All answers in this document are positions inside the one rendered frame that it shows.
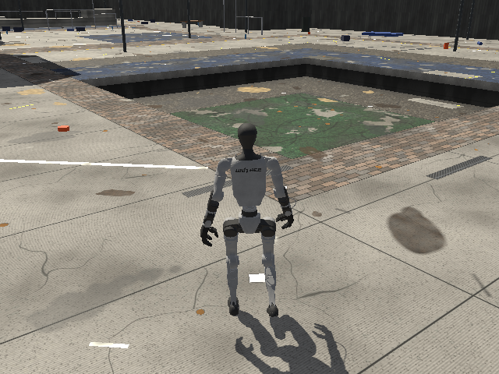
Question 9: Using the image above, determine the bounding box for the robot left upper arm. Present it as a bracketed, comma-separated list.
[211, 157, 232, 202]

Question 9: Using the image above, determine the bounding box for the robot left hand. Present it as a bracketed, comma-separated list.
[200, 225, 218, 247]

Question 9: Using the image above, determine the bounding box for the robot right hand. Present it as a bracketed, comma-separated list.
[276, 213, 294, 229]

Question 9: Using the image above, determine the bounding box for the robot left forearm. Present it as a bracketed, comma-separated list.
[203, 190, 219, 228]

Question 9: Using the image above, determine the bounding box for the right robot foot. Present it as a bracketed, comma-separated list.
[267, 303, 278, 317]

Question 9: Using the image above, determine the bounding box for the humanoid robot head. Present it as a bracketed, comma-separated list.
[235, 123, 261, 161]

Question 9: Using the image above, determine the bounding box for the robot right upper arm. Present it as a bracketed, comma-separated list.
[264, 156, 286, 198]

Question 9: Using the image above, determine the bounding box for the robot right forearm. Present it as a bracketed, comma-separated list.
[278, 187, 292, 216]

